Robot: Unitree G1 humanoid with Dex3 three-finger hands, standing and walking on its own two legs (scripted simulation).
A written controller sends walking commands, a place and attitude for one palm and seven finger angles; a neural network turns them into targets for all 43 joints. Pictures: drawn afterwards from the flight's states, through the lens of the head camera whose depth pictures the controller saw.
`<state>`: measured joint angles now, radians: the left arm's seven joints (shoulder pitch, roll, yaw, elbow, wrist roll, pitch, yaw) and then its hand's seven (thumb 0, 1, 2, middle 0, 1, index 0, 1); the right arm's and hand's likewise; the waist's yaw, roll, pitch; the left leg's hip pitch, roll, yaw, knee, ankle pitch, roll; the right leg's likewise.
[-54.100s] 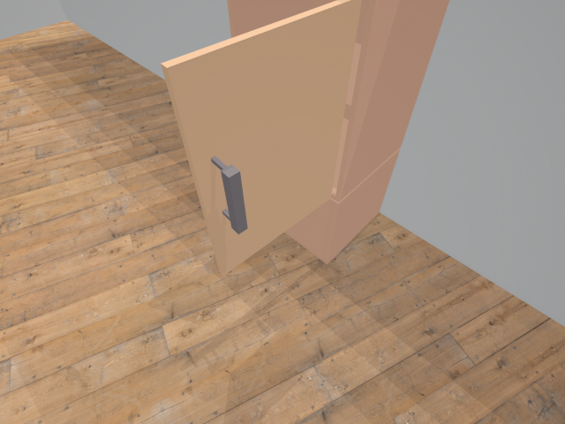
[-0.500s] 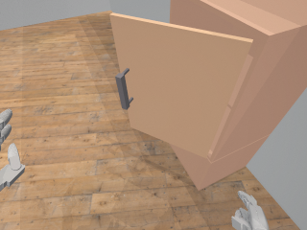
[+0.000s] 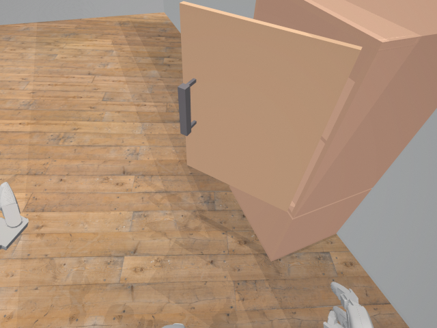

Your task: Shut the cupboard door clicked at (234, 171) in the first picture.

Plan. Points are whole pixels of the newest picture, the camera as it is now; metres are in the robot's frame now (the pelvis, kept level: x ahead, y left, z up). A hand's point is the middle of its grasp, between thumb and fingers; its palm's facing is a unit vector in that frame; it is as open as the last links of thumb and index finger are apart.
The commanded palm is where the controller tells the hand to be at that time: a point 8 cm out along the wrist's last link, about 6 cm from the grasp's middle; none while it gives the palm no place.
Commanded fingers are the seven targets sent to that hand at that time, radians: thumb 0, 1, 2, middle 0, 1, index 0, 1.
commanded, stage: step back with the hand held close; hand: left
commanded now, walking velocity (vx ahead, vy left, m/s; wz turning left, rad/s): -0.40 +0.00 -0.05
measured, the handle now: (189, 107) +0.72 +0.15 -0.01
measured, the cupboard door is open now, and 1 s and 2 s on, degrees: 38 38 38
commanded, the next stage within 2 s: stop stepping back and stand still in 0.40 s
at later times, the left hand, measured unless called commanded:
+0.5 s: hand out of the picture +0.11 +0.27 +0.19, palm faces +0.47 -0.74 -0.48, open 7.4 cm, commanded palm +0.03 +0.31 +0.19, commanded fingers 0.00 0.90 0.90 -0.20 -0.30 -0.20 -0.30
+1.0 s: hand out of the picture -0.05 +0.29 +0.20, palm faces +0.46 -0.79 -0.40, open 7.5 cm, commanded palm -0.09 +0.32 +0.19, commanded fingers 0.00 0.90 0.90 -0.20 -0.30 -0.20 -0.30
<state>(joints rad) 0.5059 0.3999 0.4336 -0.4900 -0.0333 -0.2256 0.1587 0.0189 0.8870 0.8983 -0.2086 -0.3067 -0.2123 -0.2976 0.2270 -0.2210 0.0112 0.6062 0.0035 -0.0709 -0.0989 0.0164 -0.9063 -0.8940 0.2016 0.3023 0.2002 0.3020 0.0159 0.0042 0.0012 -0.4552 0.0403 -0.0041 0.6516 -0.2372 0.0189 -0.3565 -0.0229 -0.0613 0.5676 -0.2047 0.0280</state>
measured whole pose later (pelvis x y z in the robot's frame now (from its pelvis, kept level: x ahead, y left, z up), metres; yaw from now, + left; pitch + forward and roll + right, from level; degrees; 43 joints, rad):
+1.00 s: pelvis -0.22 +0.02 +0.01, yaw +2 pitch -1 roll -1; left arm 0.58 0.47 0.41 -0.59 -0.04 -0.12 0.16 0.02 0.89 0.90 -0.21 -0.31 -0.21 -0.30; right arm 0.30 -0.13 0.04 0.61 -0.02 -0.07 -0.04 0.02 -0.90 -0.89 0.20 0.30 0.20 0.30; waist -0.02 -0.07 -0.10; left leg -0.42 0.05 0.09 0.54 -0.32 -0.01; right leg -0.11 0.06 -0.10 0.49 -0.47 -0.07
